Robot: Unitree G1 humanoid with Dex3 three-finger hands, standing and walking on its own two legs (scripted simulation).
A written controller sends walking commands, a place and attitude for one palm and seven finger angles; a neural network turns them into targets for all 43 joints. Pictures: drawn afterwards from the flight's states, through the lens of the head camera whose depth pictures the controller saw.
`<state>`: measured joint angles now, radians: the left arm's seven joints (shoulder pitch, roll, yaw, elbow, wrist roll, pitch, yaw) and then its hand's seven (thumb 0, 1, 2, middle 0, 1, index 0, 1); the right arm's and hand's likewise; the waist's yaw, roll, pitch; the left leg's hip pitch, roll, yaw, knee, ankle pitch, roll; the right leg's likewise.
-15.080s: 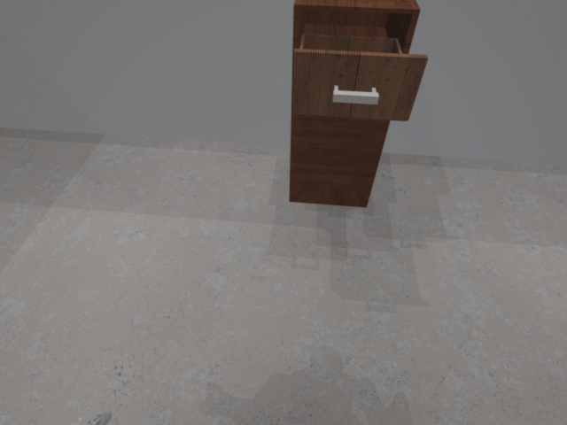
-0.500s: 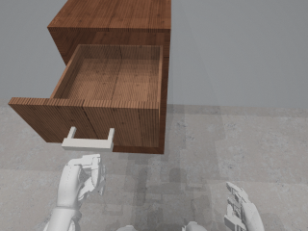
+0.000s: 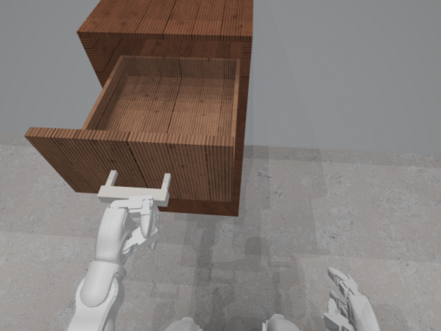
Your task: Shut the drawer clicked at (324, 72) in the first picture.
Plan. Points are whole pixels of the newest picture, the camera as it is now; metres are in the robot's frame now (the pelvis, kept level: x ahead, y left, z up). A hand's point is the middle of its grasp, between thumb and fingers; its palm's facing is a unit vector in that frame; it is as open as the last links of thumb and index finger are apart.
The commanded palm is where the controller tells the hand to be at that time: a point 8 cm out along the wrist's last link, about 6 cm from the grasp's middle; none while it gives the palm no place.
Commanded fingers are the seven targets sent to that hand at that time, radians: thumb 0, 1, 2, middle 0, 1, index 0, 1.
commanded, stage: push the drawer shut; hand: left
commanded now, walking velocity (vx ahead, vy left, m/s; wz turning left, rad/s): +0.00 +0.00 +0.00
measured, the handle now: (137, 186) +0.35 +0.17 +0.06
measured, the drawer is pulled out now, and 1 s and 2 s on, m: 0.29 0.15 0.03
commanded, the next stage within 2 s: none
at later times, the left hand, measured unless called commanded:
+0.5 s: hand (164, 193) +0.34 +0.12 +0.06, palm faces -0.03 -1.00 -0.06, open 3.0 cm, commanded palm +0.34 +0.17 +0.07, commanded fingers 0.00 0.90 0.90 -1.40 -1.60 -1.40 -1.60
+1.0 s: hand (174, 159) +0.41 +0.12 +0.06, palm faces -0.02 -1.00 -0.05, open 3.0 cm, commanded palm +0.40 +0.17 +0.07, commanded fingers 0.00 0.90 0.90 -1.40 -1.60 -1.40 -1.60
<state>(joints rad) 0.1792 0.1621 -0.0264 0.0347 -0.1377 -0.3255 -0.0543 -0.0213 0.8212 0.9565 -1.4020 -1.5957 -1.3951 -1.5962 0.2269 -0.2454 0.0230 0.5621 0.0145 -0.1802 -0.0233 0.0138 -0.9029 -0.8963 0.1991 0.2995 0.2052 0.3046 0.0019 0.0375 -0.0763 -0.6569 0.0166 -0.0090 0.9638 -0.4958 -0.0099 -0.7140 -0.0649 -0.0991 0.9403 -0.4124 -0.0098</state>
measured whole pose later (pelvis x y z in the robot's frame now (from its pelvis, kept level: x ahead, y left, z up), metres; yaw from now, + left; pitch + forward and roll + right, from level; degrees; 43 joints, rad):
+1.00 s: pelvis -0.01 +0.00 +0.00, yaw -2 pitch +14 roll +0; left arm -0.51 0.20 0.16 0.79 -0.11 -0.43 -0.05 -0.03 0.84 0.97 -1.40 -1.60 -1.39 -1.60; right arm 0.29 -0.25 0.01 0.66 0.01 -0.08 0.00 0.01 -0.90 -0.90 0.20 0.30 0.21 0.30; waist -0.07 0.02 -0.07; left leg -0.70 0.02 0.02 0.91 -0.45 -0.01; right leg -0.78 -0.05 -0.07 0.89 -0.36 -0.01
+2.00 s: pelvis -0.02 +0.01 -0.02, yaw -3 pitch +23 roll -1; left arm -1.04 0.43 0.35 1.26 0.00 -0.43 -0.04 0.00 0.85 0.99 -1.40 -1.60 -1.39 -1.60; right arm 0.39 -0.27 0.03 0.65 -0.06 -0.01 0.02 0.01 -0.90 -0.90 0.20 0.30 0.21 0.30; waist -0.20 0.03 -0.08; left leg -0.95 0.04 0.01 1.02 -0.47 0.00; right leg -1.01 -0.04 -0.07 0.96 -0.35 -0.01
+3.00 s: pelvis -0.03 +0.02 -0.03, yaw -3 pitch +27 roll -3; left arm -1.28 0.58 0.33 1.41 0.04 -0.36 -0.04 0.02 0.66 1.01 -1.40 -1.60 -1.39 -1.60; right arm 0.43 -0.28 0.08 0.66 -0.08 -0.04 0.02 0.00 -0.90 -0.90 0.20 0.30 0.21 0.30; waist -0.29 0.04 -0.08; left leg -1.11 0.04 -0.02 1.10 -0.46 0.02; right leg -1.13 -0.04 -0.10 0.97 -0.31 0.00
